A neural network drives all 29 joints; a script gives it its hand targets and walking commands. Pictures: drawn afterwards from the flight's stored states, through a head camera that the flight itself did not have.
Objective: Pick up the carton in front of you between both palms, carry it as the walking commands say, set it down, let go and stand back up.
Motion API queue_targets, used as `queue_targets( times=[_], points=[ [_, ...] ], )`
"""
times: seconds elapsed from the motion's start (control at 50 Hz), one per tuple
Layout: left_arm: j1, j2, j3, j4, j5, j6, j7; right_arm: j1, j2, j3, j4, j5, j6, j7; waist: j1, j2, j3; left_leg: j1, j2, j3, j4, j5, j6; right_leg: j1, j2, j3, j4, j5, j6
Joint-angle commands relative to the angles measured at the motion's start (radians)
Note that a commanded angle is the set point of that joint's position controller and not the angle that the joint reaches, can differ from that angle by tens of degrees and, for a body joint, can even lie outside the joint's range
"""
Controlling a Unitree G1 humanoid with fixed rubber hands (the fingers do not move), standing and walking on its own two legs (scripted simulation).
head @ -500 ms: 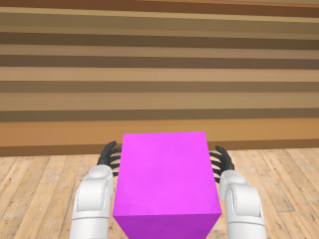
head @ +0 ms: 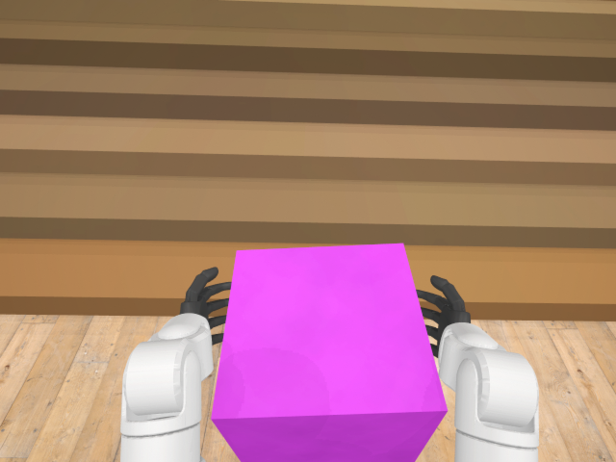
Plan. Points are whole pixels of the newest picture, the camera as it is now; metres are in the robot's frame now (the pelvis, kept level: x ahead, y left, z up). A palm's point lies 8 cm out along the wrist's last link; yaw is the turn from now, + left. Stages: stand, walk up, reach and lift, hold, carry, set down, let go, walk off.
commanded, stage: carry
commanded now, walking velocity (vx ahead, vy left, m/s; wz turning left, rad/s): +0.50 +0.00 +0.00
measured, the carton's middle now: (324, 366) +0.27 +0.00 +0.01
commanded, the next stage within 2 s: none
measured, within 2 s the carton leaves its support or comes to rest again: neither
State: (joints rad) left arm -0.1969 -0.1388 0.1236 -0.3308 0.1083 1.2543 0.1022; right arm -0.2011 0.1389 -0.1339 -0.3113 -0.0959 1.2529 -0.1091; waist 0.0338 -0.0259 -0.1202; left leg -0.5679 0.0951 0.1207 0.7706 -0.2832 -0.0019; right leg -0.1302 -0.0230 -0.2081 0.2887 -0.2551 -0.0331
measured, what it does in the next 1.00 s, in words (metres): walks ahead: left foot, then right foot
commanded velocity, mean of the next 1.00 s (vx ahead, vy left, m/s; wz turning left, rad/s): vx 0.50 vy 0.00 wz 0.00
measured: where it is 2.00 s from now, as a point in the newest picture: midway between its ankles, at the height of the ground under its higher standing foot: (311, 64)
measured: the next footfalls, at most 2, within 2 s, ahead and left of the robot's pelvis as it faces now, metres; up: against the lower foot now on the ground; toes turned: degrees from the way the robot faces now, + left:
left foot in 0.14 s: +0.27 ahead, +0.13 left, +0.00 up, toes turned +11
right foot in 0.60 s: +0.58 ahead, -0.06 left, +0.00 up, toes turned -11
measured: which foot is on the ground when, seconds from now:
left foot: up 0.00-0.12, down 0.14-0.62, up 0.64-0.94, down 0.96-1.00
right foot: down 0.00-0.16, up 0.18-0.58, down 0.60-1.00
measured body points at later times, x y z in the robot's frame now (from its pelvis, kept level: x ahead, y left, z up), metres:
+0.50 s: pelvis +0.33 +0.04 +0.00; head +0.36 +0.05 +0.45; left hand +0.67 +0.17 +0.14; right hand +0.65 -0.13 +0.14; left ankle +0.24 +0.12 -0.75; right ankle +0.45 -0.09 -0.71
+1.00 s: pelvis +0.66 +0.01 -0.01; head +0.74 +0.01 +0.43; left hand +1.06 +0.17 +0.13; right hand +1.07 -0.13 +0.13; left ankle +0.69 +0.13 -0.67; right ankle +0.54 -0.06 -0.75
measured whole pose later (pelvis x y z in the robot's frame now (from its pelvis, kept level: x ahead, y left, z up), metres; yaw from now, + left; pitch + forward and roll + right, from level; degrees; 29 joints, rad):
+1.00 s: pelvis +0.66 +0.01 -0.01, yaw -2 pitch +8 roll +2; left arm -0.85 -0.03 0.30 -0.03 0.06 1.30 0.14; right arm -0.85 0.03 -0.32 -0.06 -0.09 1.33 -0.16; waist 0.06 -0.03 0.03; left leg -0.73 0.02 0.09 1.12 -0.38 0.07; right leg -0.20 -0.03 -0.14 0.49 -0.43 -0.06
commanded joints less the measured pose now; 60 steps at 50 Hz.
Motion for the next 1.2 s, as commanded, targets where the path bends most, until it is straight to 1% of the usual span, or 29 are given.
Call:
queue_targets(
  times=[0.0,0.08,0.1,0.12,0.14,0.18,0.2,0.34,0.44,0.48,0.52,0.54,0.56,0.58,0.62,0.66,0.7,0.86,0.94,0.98,1.0,1.02,1.04,1.06,1.08,1.1,1.12,1.14,1.18],
  points=[
    [-0.462,-0.881,-0.715,0.015,-0.43,0.002,-0.283,-0.451,0.905,0.698,0.006,0.365,-0.012,0.251,-0.01,-0.129,-0.109,0.072,-0.052,0.104,-0.241,0.158,0.0,0.123,-0.222,0.11,-0.092,0.247,-0.071],
    [-0.476,-0.897,-0.721,-0.014,-0.419,-0.017,-0.289,-0.459,0.934,0.711,-0.009,0.373,-0.037,0.259,-0.041,-0.06,-0.204,0.482,-0.085,0.146,-0.326,0.133,0.042,0.001,-0.145,-0.026,0.255,0.415,-0.006],
    [-0.495,-0.889,-0.725,-0.038,-0.421,-0.02,-0.288,-0.461,0.925,0.706,-0.022,0.374,-0.043,0.26,-0.071,0.057,-0.267,0.685,0.055,-0.059,-0.376,-0.035,0.097,-0.185,-0.096,-0.03,0.503,0.266,0.029],
    [-0.512,-0.891,-0.735,-0.083,-0.431,-0.02,-0.289,-0.468,0.911,0.704,-0.039,0.379,-0.051,0.259,-0.064,0.343,-0.332,0.833,0.328,-0.559,-0.512,-0.093,0.198,-0.437,0.02,0.003,0.793,-0.115,0.075],
    [-0.546,-0.881,-0.749,-0.097,-0.442,-0.023,-0.287,-0.492,0.936,0.712,-0.06,0.392,-0.056,0.259,-0.067,0.279,-0.317,0.888,0.365,-0.648,-0.532,0.094,0.26,-0.591,0.021,0.126,0.92,-0.249,0.05],
    [-0.608,-0.89,-0.747,-0.169,-0.451,-0.037,-0.276,-0.591,0.958,0.75,-0.188,0.43,-0.065,0.251,-0.069,0.112,-0.322,0.818,0.31,-0.456,-0.49,0.244,0.212,-0.617,-0.062,0.184,0.978,-0.189,0.006],
    [-0.622,-0.884,-0.748,-0.195,-0.448,-0.041,-0.267,-0.621,0.952,0.751,-0.214,0.443,-0.063,0.244,-0.067,0.097,-0.328,0.765,0.28,-0.375,-0.497,0.257,0.178,-0.578,-0.092,0.205,0.908,-0.12,-0.001],
    [-0.651,-0.736,-0.714,-0.175,-0.388,-0.013,-0.202,-0.712,0.767,0.751,-0.239,0.477,-0.014,0.235,-0.067,0.144,-0.254,0.713,0.177,-0.094,-0.526,0.353,0.153,-0.543,-0.059,0.1,0.557,0.041,0.007],
    [-0.848,-0.574,-0.643,0.019,-0.362,0.053,-0.177,-0.872,0.613,0.666,-0.013,0.453,0.045,0.221,-0.093,0.194,-0.128,0.626,0.122,0.005,-0.508,0.416,0.143,-0.444,-0.008,0.016,0.295,0.202,-0.009],
    [-0.944,-0.576,-0.604,0.084,-0.394,0.074,-0.177,-0.995,0.613,0.64,0.035,0.461,0.063,0.21,-0.078,0.189,-0.133,0.618,0.124,0.02,-0.435,0.458,0.126,-0.363,-0.001,-0.003,0.257,0.208,-0.028],
    [-1.031,-0.6,-0.559,0.158,-0.433,0.09,-0.179,-1.128,0.645,0.618,0.076,0.483,0.081,0.198,-0.015,0.127,-0.214,0.556,0.077,0.092,-0.193,0.573,0.079,-0.117,0.054,-0.053,0.176,0.186,-0.041],
    [-1.067,-0.614,-0.537,0.186,-0.449,0.096,-0.18,-1.176,0.654,0.603,0.099,0.493,0.092,0.193,0.028,0.047,-0.305,0.427,0.04,0.091,-0.001,0.433,0.053,0.111,0.006,0.023,0.185,0.143,-0.051],
    [-1.109,-0.601,-0.514,0.216,-0.461,0.1,-0.18,-1.22,0.668,0.585,0.118,0.496,0.103,0.188,0.041,-0.194,-0.391,0.172,-0.047,0.075,0.291,0.107,0.02,0.309,-0.248,0.443,0.145,0.021,-0.137],
    [-1.155,-0.624,-0.499,0.251,-0.479,0.104,-0.181,-1.258,0.675,0.564,0.15,0.498,0.111,0.182,0.033,-0.318,-0.426,-0.066,-0.142,-0.032,0.489,-0.228,0.022,0.439,-0.373,0.763,0.03,0.025,-0.231],
    [-1.289,-0.74,-0.501,0.215,-0.53,0.104,-0.198,-1.371,0.799,0.541,0.164,0.529,0.11,0.172,0.04,-0.131,-0.402,-0.187,-0.06,-0.129,0.615,-0.177,0.064,0.413,-0.321,0.625,0.085,0.205,-0.194],
    [-1.426,-0.825,-0.502,0.214,-0.573,0.101,-0.213,-1.416,0.845,0.5,0.21,0.504,0.099,0.159,0.031,-0.043,-0.396,-0.159,-0.031,-0.146,0.537,-0.074,0.065,0.304,-0.277,0.469,0.097,0.297,-0.165],
    [-1.484,-0.887,-0.478,0.231,-0.588,0.096,-0.22,-1.432,0.88,0.47,0.24,0.477,0.086,0.144,0.023,-0.051,-0.423,-0.141,-0.026,-0.115,0.464,-0.05,0.056,0.287,-0.25,0.363,0.105,0.386,-0.147],
    [-1.449,-0.945,-0.454,0.239,-0.527,0.065,-0.22,-1.412,0.923,0.448,0.244,0.397,0.046,0.129,0.06,-0.135,-0.44,-0.283,-0.077,-0.013,0.289,-0.054,0.06,0.467,-0.222,0.236,0.229,0.761,-0.188],
    [-1.409,-0.902,-0.482,0.186,-0.493,0.053,-0.211,-1.392,0.888,0.485,0.196,0.377,0.044,0.135,0.088,-0.163,-0.409,-0.411,-0.084,-0.006,0.289,-0.043,0.084,0.593,-0.238,0.263,0.273,0.847,-0.19],
    [-1.416,-0.892,-0.515,0.177,-0.492,0.058,-0.212,-1.331,0.877,0.504,0.239,0.373,0.047,0.136,0.104,-0.101,-0.388,-0.459,-0.189,0.1,0.173,-0.156,0.099,0.757,-0.16,0.214,0.435,1.406,-0.131],
    [-1.399,-0.873,-0.526,0.204,-0.493,0.063,-0.212,-1.26,0.886,0.5,0.297,0.362,0.049,0.141,0.067,-0.082,-0.428,-0.294,-0.199,0.081,-0.122,-0.122,0.102,0.725,-0.11,0.135,0.599,1.633,-0.081],
    [-1.347,-0.878,-0.545,0.257,-0.497,0.06,-0.208,-1.222,0.863,0.478,0.315,0.358,0.047,0.149,-0.075,-0.055,-0.475,0.124,-0.155,-0.021,-0.566,0.212,0.072,0.457,-0.083,0.094,0.871,1.592,-0.033],
    [-1.329,-0.899,-0.563,0.298,-0.485,0.051,-0.205,-1.213,0.871,0.477,0.347,0.354,0.044,0.158,-0.212,0.102,-0.474,0.758,-0.074,-0.018,-0.619,0.767,0.041,-0.109,-0.032,0.068,1.083,0.787,0.025],
    [-1.345,-0.922,-0.549,0.305,-0.476,0.039,-0.205,-1.214,0.861,0.464,0.346,0.364,0.03,0.163,-0.208,0.445,-0.389,1.272,0.076,-0.237,-0.272,1.741,0.103,-0.81,0.135,0.095,1.399,-0.282,0.048],
    [-1.351,-0.915,-0.542,0.298,-0.48,0.024,-0.207,-1.232,0.851,0.474,0.319,0.372,0.02,0.168,-0.315,0.519,-0.344,1.524,0.224,-0.393,-0.102,2.276,0.268,-1.269,0.213,0.114,1.725,-0.627,-0.005],
    [-1.318,-0.909,-0.53,0.277,-0.476,0.02,-0.205,-1.276,0.855,0.501,0.267,0.413,0.016,0.175,-0.384,0.375,-0.316,1.6,0.261,-0.496,-0.107,2.16,0.342,-1.513,0.202,0.168,1.889,-0.707,-0.034],
    [-1.315,-0.925,-0.498,0.249,-0.468,0.017,-0.19,-1.376,0.898,0.548,0.163,0.47,0.011,0.181,-0.342,0.158,-0.362,1.53,0.251,-0.513,-0.14,1.796,0.327,-1.545,0.189,0.222,1.919,-0.67,-0.051],
    [-1.29,-0.863,-0.448,0.252,-0.411,0.016,-0.164,-1.462,0.938,0.586,0.059,0.536,0.012,0.193,-0.247,-0.036,-0.37,1.379,0.191,-0.414,-0.196,1.522,0.241,-1.419,0.17,0.144,1.815,-0.576,-0.06],
    [-1.257,-0.763,-0.397,0.195,-0.307,0.006,-0.118,-1.482,0.952,0.593,-0.022,0.6,0.008,0.212,-0.135,0.067,-0.323,1.069,0.117,-0.246,-0.358,1.266,0.178,-1.162,0.067,0.055,1.439,-0.533,-0.074]
  ],
)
